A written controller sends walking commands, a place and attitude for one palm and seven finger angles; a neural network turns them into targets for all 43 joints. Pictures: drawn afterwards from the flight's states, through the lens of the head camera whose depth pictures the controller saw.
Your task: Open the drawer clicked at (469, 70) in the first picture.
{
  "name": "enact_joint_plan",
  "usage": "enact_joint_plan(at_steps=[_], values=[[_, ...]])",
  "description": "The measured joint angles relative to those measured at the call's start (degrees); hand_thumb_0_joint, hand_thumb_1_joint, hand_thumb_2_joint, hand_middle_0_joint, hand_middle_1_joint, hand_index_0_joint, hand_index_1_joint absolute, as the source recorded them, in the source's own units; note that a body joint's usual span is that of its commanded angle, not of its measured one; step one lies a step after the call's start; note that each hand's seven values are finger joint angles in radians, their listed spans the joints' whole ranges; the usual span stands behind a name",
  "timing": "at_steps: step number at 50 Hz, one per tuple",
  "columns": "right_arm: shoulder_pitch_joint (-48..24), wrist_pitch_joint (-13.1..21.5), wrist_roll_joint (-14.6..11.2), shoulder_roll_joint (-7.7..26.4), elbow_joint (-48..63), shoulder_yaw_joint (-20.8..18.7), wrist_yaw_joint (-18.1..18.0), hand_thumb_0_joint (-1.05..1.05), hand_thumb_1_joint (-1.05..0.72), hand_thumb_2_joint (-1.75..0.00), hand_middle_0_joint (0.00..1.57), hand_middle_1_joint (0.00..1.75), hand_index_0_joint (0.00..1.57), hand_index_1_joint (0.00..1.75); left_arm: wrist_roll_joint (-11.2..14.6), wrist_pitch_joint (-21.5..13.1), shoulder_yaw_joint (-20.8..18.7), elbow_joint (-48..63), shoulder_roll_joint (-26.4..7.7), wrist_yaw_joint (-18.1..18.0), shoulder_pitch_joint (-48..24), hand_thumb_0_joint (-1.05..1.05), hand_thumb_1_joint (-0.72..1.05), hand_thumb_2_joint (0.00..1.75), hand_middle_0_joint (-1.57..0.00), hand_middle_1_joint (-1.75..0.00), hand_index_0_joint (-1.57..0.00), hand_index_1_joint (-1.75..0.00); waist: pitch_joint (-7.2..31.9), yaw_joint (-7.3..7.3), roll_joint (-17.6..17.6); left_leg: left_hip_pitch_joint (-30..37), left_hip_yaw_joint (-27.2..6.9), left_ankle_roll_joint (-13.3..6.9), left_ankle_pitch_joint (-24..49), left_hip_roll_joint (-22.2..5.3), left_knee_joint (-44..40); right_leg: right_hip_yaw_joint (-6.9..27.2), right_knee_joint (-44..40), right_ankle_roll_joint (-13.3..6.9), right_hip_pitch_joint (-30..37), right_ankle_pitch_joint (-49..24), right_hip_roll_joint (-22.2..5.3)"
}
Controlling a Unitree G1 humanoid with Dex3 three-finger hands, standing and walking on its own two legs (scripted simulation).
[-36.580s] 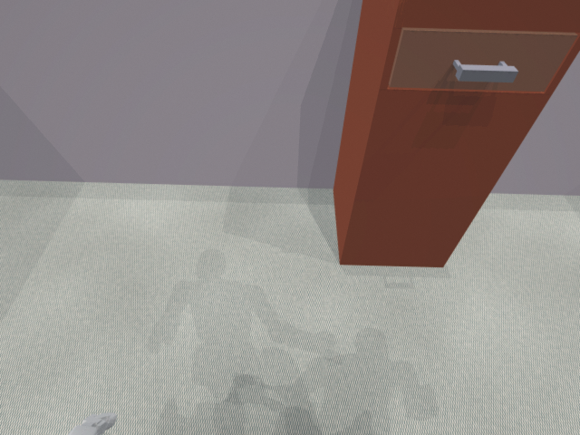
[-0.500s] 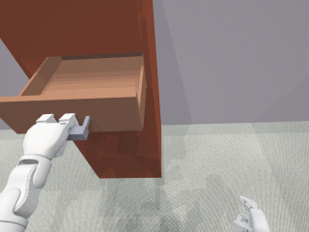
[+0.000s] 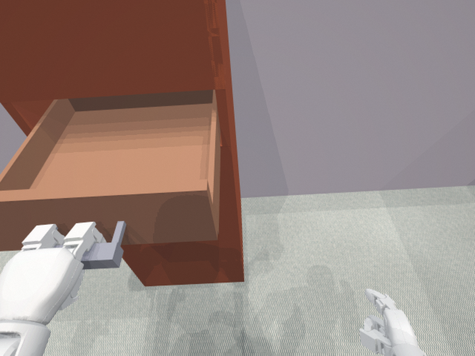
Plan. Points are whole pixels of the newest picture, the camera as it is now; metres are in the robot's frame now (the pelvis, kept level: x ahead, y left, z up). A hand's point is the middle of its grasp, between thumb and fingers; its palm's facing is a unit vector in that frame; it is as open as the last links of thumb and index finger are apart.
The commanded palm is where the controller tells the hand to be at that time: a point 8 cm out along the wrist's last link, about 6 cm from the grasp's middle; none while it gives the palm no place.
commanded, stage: pull the drawer open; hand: left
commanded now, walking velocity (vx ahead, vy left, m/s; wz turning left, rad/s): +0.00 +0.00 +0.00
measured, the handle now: (80, 243) +0.24 +0.27 +0.11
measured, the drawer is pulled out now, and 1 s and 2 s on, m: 0.24 0.25 0.24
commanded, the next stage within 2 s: open the thumb to release the handle in 0.48 s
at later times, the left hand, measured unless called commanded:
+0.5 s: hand (69, 285) +0.19 +0.26 +0.09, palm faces +0.04 -0.04 -1.00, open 6.1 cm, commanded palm +0.15 +0.27 +0.15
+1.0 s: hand (67, 284) +0.19 +0.26 +0.09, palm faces +0.04 -0.02 -1.00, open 10.6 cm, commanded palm +0.16 +0.28 +0.15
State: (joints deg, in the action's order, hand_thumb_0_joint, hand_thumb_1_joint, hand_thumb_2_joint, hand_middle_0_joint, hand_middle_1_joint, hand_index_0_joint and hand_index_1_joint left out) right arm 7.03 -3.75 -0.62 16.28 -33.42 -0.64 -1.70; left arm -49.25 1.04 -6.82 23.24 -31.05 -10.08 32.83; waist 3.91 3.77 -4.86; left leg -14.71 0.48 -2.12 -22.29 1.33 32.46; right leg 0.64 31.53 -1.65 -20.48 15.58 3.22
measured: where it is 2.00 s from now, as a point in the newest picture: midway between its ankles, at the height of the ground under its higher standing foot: outside the picture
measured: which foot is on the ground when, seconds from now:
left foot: down 0.00-1.00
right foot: down 0.00-1.00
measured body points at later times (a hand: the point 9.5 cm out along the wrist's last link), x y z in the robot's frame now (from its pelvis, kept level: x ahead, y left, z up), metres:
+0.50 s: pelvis -0.01 +0.00 +0.00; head +0.00 -0.03 +0.45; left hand +0.18 +0.26 +0.14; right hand +0.23 -0.17 -0.09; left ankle -0.06 +0.09 -0.73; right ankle +0.00 -0.10 -0.73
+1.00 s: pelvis -0.04 -0.03 +0.00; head -0.03 -0.06 +0.45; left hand +0.18 +0.26 +0.15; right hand +0.18 -0.24 -0.10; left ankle -0.06 +0.09 -0.73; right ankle +0.00 -0.10 -0.73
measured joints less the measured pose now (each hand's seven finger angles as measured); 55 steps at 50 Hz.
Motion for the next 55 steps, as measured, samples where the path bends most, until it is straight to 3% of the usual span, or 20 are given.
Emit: enact_joint_plan(at_steps=[7, 13, 21, 27, 31, 37, 43, 55], values=[[-2.0, -0.5, 0.4, -1.0, -1.4, -0.5, -0.3, 0.01, -0.91, -0.90, 0.20, 0.30, 0.20, 0.30, -3.2, -2.0, 4.5, -2.0, 0.4, -2.5, -5.1, 0.01, 0.65, 0.78, -0.34, -1.34, -0.38, -1.31, -0.6, 3.21, -1.0, -0.9, -1.8, -0.5, -0.4, 1.1, 1.2, -1.7, 0.5, 0.7, 0.1, 0.9, -1.3], [-3.6, -1.4, 0.4, -3.7, -1.4, 1.4, 0.0, 0.01, -0.91, -0.90, 0.20, 0.30, 0.20, 0.30, -3.6, 0.2, 7.3, -3.2, 1.3, -0.8, -8.0, 0.02, 0.63, 0.79, -0.35, -1.33, -0.40, -1.33, -0.1, 4.04, -1.6, 0.4, -2.3, -0.7, 0.1, 1.7, 0.2, -2.1, -0.2, 0.9, 1.5, 0.8, -1.9], [-4.3, -2.2, 0.6, -5.0, -1.3, 3.5, 0.0, 0.01, -0.90, -0.90, 0.20, 0.30, 0.20, 0.30, -3.9, 1.5, 8.3, -6.0, 1.2, 2.1, -12.4, 0.03, 0.63, 0.79, -0.34, -1.33, -0.41, -1.33, -1.5, 4.04, -1.1, 2.9, -2.7, -0.4, 1.5, 1.5, -1.7, -2.5, -1.9, 0.5, 4.0, -0.4, -1.8], [-3.7, -2.1, 0.7, -4.0, -2.0, 3.4, -0.5, 0.01, -0.90, -0.90, 0.20, 0.30, 0.20, 0.30, -3.6, 0.8, 7.1, -8.7, 1.0, 3.4, -14.7, 0.03, 0.63, 0.77, -0.34, -1.33, -0.40, -1.33, -2.3, 3.46, -0.5, 3.9, -2.4, 0.0, 2.7, 1.1, -2.9, -2.3, -3.1, 0.0, 4.8, -1.8, -1.4], [-2.6, -1.7, 0.6, -3.0, -2.0, 2.8, -0.7, 0.01, -0.90, -0.90, 0.20, 0.30, 0.20, 0.30, -3.0, 0.7, 5.6, -9.6, 0.6, 3.8, -14.4, 0.04, 0.64, 0.76, -0.33, -1.33, -0.40, -1.33, -2.6, 2.32, -0.1, 4.3, -2.0, 0.3, 3.3, 0.7, -3.5, -1.8, -3.6, -0.4, 5.1, -2.5, -1.0], [-1.1, -0.7, 0.4, -1.4, -3.2, 1.4, -1.6, 0.01, -0.90, -0.90, 0.20, 0.30, 0.20, 0.30, -2.5, -1.5, 4.2, -12.9, 0.2, 3.6, -17.1, 0.03, 0.60, 0.76, -0.36, -1.32, -0.40, -1.32, -3.2, 2.13, 0.3, 3.8, -2.1, 0.7, 4.0, 0.6, -3.5, -2.0, -3.4, -0.8, 4.4, -3.1, -0.9], [-0.6, 0.1, 0.0, -1.1, -3.9, 0.8, -2.3, 0.01, -0.91, -0.90, 0.20, 0.30, 0.20, 0.30, -2.0, -2.8, 3.2, -16.1, -0.2, 3.3, -19.1, 0.01, 0.40, 0.68, -0.39, -1.29, -0.39, -1.30, -3.2, 1.77, 0.0, 2.9, -1.9, 1.1, 4.4, 0.4, -3.1, -2.0, -2.7, -1.2, 3.4, -3.4, -0.7], [-1.1, 1.5, -0.5, -2.1, -4.2, 1.2, -3.4, 0.01, -0.90, -0.90, 0.20, 0.30, 0.20, 0.30, -1.6, -4.8, 2.6, -21.5, -0.5, 3.6, -23.5, 0.00, -0.27, 0.39, -0.40, -1.25, -0.34, -1.22, -3.0, 2.02, -0.2, 0.9, -2.3, 1.8, 4.6, 0.3, -1.5, -2.4, -0.8, -1.8, 1.3, -3.3, -0.7]])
